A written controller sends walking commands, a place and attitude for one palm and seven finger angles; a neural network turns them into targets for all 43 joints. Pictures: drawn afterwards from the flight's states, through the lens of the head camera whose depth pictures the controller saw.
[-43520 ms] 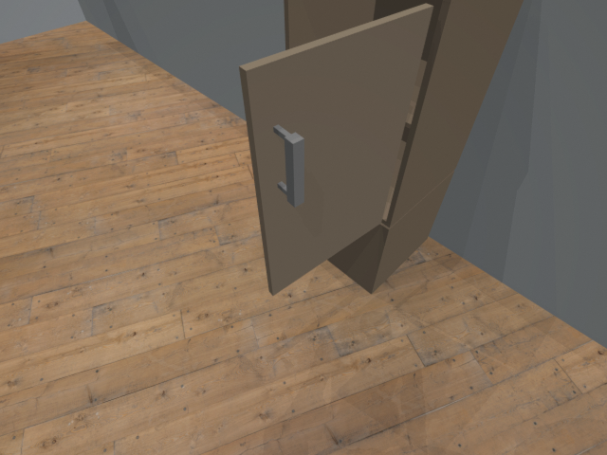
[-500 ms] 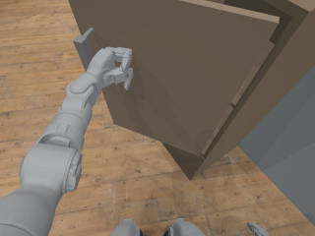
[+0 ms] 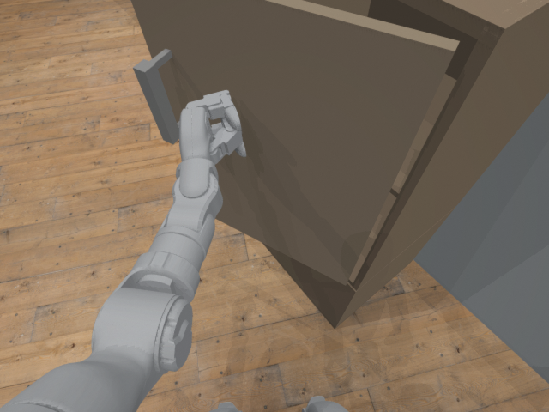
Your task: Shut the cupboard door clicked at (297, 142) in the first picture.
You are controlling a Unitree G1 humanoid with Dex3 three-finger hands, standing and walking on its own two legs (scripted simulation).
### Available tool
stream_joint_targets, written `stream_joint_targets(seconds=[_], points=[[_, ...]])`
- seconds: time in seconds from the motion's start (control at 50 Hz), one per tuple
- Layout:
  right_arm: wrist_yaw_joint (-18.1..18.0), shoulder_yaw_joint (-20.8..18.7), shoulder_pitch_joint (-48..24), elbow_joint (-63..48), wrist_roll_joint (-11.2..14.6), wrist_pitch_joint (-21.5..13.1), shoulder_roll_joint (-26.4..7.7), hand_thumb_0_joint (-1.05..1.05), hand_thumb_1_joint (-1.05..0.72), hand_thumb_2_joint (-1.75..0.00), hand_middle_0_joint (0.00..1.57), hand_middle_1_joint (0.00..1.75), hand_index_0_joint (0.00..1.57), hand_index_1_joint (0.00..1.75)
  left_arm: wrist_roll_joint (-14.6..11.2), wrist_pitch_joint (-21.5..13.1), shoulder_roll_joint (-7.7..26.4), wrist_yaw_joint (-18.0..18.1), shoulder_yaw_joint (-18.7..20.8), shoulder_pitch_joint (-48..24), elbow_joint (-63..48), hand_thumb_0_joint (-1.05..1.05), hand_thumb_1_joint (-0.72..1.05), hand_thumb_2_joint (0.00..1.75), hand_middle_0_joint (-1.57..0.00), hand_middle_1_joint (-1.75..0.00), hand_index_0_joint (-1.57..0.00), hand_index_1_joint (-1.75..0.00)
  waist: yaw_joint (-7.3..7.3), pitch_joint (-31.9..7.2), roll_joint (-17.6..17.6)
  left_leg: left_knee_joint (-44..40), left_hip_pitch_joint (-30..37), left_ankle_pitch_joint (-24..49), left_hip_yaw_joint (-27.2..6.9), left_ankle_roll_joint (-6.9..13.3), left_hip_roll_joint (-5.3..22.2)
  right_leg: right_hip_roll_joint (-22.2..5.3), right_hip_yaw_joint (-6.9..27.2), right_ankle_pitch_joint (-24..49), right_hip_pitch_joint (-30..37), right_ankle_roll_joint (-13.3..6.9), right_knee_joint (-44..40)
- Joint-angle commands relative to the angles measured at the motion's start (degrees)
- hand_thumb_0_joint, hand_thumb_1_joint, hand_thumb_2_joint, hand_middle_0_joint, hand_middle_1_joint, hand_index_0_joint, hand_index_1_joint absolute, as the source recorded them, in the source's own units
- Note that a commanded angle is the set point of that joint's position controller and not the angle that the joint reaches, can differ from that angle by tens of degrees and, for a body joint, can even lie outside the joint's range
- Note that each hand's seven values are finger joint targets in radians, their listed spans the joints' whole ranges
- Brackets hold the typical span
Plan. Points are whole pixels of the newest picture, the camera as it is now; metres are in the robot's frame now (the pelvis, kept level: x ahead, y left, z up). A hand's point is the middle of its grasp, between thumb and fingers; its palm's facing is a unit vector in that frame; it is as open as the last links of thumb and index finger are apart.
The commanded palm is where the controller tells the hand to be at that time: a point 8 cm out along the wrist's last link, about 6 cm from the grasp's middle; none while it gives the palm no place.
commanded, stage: pull the fist back off the door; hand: left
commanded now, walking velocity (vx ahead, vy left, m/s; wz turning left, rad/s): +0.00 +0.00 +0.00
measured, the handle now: (168, 98) +0.57 +0.13 +0.12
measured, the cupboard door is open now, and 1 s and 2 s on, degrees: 22 22 22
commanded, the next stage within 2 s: draw the hand back to the body in 0.60 s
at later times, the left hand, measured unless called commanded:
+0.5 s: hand (230, 195) +0.38 +0.03 +0.11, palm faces -0.05 -1.00 +0.02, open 3.1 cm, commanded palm +0.36 +0.09 +0.12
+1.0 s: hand (177, 205) +0.35 +0.09 +0.15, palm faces -0.03 -1.00 -0.05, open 3.1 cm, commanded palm +0.30 +0.14 +0.15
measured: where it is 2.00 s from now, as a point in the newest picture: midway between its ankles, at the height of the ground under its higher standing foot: outside the picture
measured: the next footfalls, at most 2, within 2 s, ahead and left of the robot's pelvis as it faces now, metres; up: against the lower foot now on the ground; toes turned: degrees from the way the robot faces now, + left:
none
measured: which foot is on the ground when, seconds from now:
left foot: down 0.00-1.00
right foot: down 0.00-1.00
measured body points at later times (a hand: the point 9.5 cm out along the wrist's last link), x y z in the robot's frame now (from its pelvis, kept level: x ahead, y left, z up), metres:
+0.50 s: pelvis -0.02 -0.01 +0.02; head +0.01 -0.03 +0.47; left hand +0.38 +0.09 +0.11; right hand +0.11 -0.27 -0.08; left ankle +0.00 +0.10 -0.69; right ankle -0.02 -0.08 -0.69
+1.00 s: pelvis -0.01 +0.00 +0.03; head -0.01 -0.03 +0.48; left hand +0.34 +0.14 +0.15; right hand +0.11 -0.24 -0.09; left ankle +0.00 +0.10 -0.69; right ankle -0.02 -0.08 -0.69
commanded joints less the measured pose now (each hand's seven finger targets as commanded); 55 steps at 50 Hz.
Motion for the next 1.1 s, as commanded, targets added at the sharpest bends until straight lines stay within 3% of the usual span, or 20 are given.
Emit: stream_joint_targets(seconds=[0.0, 0.12, 0.24, 0.3, 0.34, 0.42, 0.5, 0.54, 0.6, 0.66, 0.7, 0.76, 0.78, 0.84, 0.86, 0.88, 0.94, 1.0, 1.06, 1.08], points=[[0.2, -4.3, 6.4, -6.2, 1.0, 1.6, -9.2, 0.00, -0.90, -0.90, 0.20, 0.30, 0.20, 0.30, 4.4, -4.1, 11.8, -0.5, -0.6, -17.8, -15.9, 0.00, 0.90, 0.90, -1.30, -1.50, -1.30, -1.50, 1.19, -25.1, -8.6, -2.8, 17.2, 25.3, -2.4, 0.6, -0.8, -1.3, 3.3, 39.1, 19.2, 4.9, -6.0], [-2.6, -3.2, 0.6, -9.0, 3.6, 2.6, -7.8, 0.00, -0.90, -0.90, 0.20, 0.30, 0.20, 0.30, -4.6, 0.5, 8.9, -4.7, -1.2, -17.2, -26.8, 0.00, 0.90, 0.90, -1.30, -1.50, -1.30, -1.50, 2.53, -21.2, -10.2, -7.1, 19.3, 19.6, -1.4, 0.6, -1.1, -1.6, 4.5, 38.9, 26.5, 6.0, -11.4], [-2.6, -2.8, -1.7, -8.3, 3.8, 2.0, -6.9, 0.00, -0.90, -0.90, 0.20, 0.30, 0.20, 0.30, -2.1, 0.4, 1.0, -6.0, -11.4, -6.3, -24.8, 0.00, 0.90, 0.90, -1.30, -1.50, -1.30, -1.50, 1.49, -10.8, -6.0, -8.5, 21.7, 13.8, -2.1, 0.8, -0.7, -2.0, 3.5, 26.3, 17.7, 5.2, -14.0], [-2.8, -2.8, -3.6, -9.1, 4.4, 2.9, -7.1, 0.00, -0.90, -0.90, 0.20, 0.30, 0.20, 0.30, -3.1, 3.4, 0.5, -6.3, -11.9, -2.6, -22.4, 0.00, 0.90, 0.90, -1.30, -1.50, -1.30, -1.50, 1.93, -8.0, -7.2, -9.4, 21.2, 9.8, -2.1, 0.7, -0.9, -2.6, 4.2, 19.1, 16.9, 5.5, -16.8], [-3.5, -2.3, -5.3, -9.6, 4.7, 3.3, -7.3, 0.00, -0.90, -0.90, 0.20, 0.30, 0.20, 0.30, -4.7, 4.6, 3.0, -5.9, -9.5, -5.8, -23.0, 0.00, 0.90, 0.90, -1.30, -1.50, -1.30, -1.50, 1.99, -6.9, -9.4, -10.2, 19.7, 7.1, -2.1, 0.7, -1.2, -3.2, 5.5, 13.7, 17.9, 5.3, -19.0], [-4.5, -1.7, -8.8, -10.7, 4.5, 2.8, -6.4, 0.00, -0.90, -0.90, 0.20, 0.30, 0.20, 0.30, -5.4, 0.3, 7.3, -3.6, -6.0, -12.0, -33.9, 0.00, 0.90, 0.90, -1.30, -1.50, -1.30, -1.50, 3.69, -13.5, -5.4, -10.7, 21.6, 8.8, -2.2, 0.6, -1.5, -3.5, 6.2, 15.7, 23.3, 4.1, -17.4], [-4.2, -1.7, -9.1, -10.5, 3.8, 1.4, -5.7, 0.00, -0.90, -0.90, 0.20, 0.30, 0.20, 0.30, -3.3, -4.7, 4.5, -3.2, -9.8, -5.5, -37.4, 0.00, 0.90, 0.90, -1.30, -1.50, -1.30, -1.50, 4.05, -16.7, -3.8, -10.0, 25.0, 13.5, -2.8, 0.5, -0.7, -2.5, 3.8, 22.9, 22.8, 3.5, -13.2], [-4.0, -1.8, -8.8, -9.6, 4.1, 1.8, -6.2, 0.00, -0.90, -0.90, 0.20, 0.30, 0.20, 0.30, -2.6, -3.3, 3.2, -4.0, -11.8, -4.0, -32.4, 0.00, 0.90, 0.90, -1.30, -1.50, -1.30, -1.50, 2.42, -12.5, -5.4, -10.0, 23.9, 11.5, -2.8, 0.5, -0.4, -2.5, 3.4, 20.5, 19.6, 3.8, -14.0], [-4.1, -2.0, -8.2, -9.6, 4.7, 3.1, -7.0, 0.00, -0.90, -0.90, 0.20, 0.30, 0.20, 0.30, -3.0, 2.1, 1.8, -5.6, -13.2, -1.4, -25.0, 0.00, 0.90, 0.90, -1.30, -1.50, -1.30, -1.50, 1.66, -7.7, -9.9, -10.8, 21.1, 7.8, -3.0, 0.5, -0.3, -2.9, 4.3, 15.6, 18.1, 5.0, -16.9], [-4.7, -1.7, -8.8, -10.5, 5.1, 3.9, -7.5, 0.00, -0.90, -0.90, 0.20, 0.30, 0.20, 0.30, -5.6, 6.6, 1.1, -6.3, -12.3, -2.3, -24.5, 0.00, 0.90, 0.90, -1.30, -1.50, -1.30, -1.50, 2.16, -7.4, -10.1, -11.6, 22.0, 8.4, -3.3, 0.5, -0.4, -2.9, 4.0, 14.6, 18.5, 4.7, -18.1], [-5.1, -1.4, -9.1, -10.5, 5.0, 3.8, -7.0, 0.00, -0.90, -0.90, 0.20, 0.30, 0.20, 0.30, -6.9, 6.4, 1.3, -5.9, -11.1, -6.3, -27.4, 0.00, 0.90, 0.90, -1.30, -1.50, -1.30, -1.50, 2.23, -8.4, -9.9, -11.7, 22.4, 9.1, -3.3, 0.5, -0.6, -3.0, 3.9, 15.2, 19.5, 4.1, -18.1], [-5.2, -1.2, -10.0, -12.0, 4.4, 2.8, -6.6, 0.00, -0.90, -0.90, 0.20, 0.30, 0.20, 0.30, -6.9, 1.7, 8.4, -4.5, -4.2, -1.6, -38.7, 0.00, 0.90, 0.90, -1.30, -1.50, -1.30, -1.50, 6.53, -17.1, -6.9, -12.3, 25.4, 15.4, -3.2, 0.3, -0.5, -2.8, 3.4, 23.2, 26.8, 3.0, -15.0], [-5.0, -1.0, -10.2, -12.5, 4.2, 2.4, -6.1, 0.00, -0.90, -0.90, 0.20, 0.30, 0.20, 0.30, -6.4, 0.2, 8.6, -4.4, -4.0, 1.2, -41.7, 0.00, 0.90, 0.90, -1.30, -1.50, -1.30, -1.50, 7.53, -19.6, -5.4, -12.5, 26.4, 17.8, -3.0, 0.2, -0.5, -2.7, 3.0, 26.5, 28.7, 2.7, -13.7], [-4.2, -1.3, -10.0, -12.9, 4.1, 2.0, -5.6, 0.00, -0.90, -0.90, 0.20, 0.30, 0.20, 0.30, -4.0, -1.6, 9.2, -5.3, -5.2, 10.2, -46.4, 0.00, 0.90, 0.90, -1.30, -1.50, -1.30, -1.50, 8.35, -18.9, -5.5, -12.7, 27.1, 21.5, -2.1, 0.3, 0.0, -2.6, 2.7, 31.1, 29.5, 2.8, -12.6], [-4.0, -1.5, -10.1, -13.2, 4.3, 2.5, -5.9, 0.00, -0.90, -0.90, 0.20, 0.30, 0.20, 0.30, -3.3, -0.7, 10.6, -6.0, -4.4, 15.8, -45.3, 0.00, 0.90, 0.90, -1.30, -1.50, -1.30, -1.50, 8.94, -17.0, -7.2, -12.9, 26.2, 22.1, -2.1, 0.5, 0.2, -2.7, 3.0, 32.0, 29.9, 3.0, -12.9], [-3.7, -1.4, -10.7, -13.7, 4.7, 2.9, -5.9, 0.00, -0.90, -0.90, 0.20, 0.30, 0.20, 0.30, -2.9, 0.7, 8.8, -7.1, -6.9, 18.5, -46.1, 0.00, 0.90, 0.90, -1.30, -1.50, -1.30, -1.50, 8.36, -14.0, -6.4, -13.7, 25.9, 21.0, -1.7, 0.5, 0.3, -2.9, 3.0, 31.4, 28.7, 3.3, -13.8], [-4.0, -1.6, -12.3, -15.0, 5.9, 4.4, -6.5, 0.00, -0.90, -0.90, 0.20, 0.30, 0.20, 0.30, -5.1, 7.9, 7.7, -10.4, -8.0, 24.4, -49.0, 0.00, 0.90, 0.90, -1.30, -1.50, -1.30, -1.50, 7.61, -8.0, -8.9, -14.9, 26.3, 17.4, -1.4, 1.0, 0.3, -2.8, 3.3, 28.3, 28.2, 4.5, -17.6], [-5.3, -0.9, -15.4, -17.0, 6.8, 4.8, -6.4, 0.00, -0.90, -0.90, 0.20, 0.30, 0.20, 0.30, -8.4, 13.4, 5.9, -13.5, -10.7, 24.6, -58.0, 0.00, 0.90, 0.90, -1.30, -1.50, -1.30, -1.50, 6.88, -5.6, -7.6, -15.9, 28.5, 16.0, -2.0, 1.5, 0.1, -3.0, 3.0, 25.9, 28.6, 4.8, -19.8], [-6.8, -0.3, -17.3, -17.6, 6.9, 3.9, -6.2, 0.00, -0.90, -0.90, 0.20, 0.30, 0.20, 0.30, -9.6, 14.5, 9.5, -13.9, -8.8, 24.9, -67.2, 0.00, 0.90, 0.90, -1.30, -1.50, -1.30, -1.50, 6.58, -5.1, -6.5, -16.6, 30.8, 15.1, -2.9, 1.5, 0.1, -2.9, 2.8, 22.4, 28.7, 4.0, -21.0], [-7.0, 0.0, -17.8, -17.5, 6.9, 3.4, -5.9, 0.00, -0.90, -0.90, 0.20, 0.30, 0.20, 0.30, -9.8, 14.3, 10.1, -13.8, -8.0, 25.0, -69.8, 0.00, 0.90, 0.90, -1.30, -1.50, -1.30, -1.50, 6.80, -5.7, -3.8, -17.0, 31.9, 15.1, -3.2, 1.4, 0.1, -2.9, 2.5, 21.9, 28.4, 3.5, -21.0]])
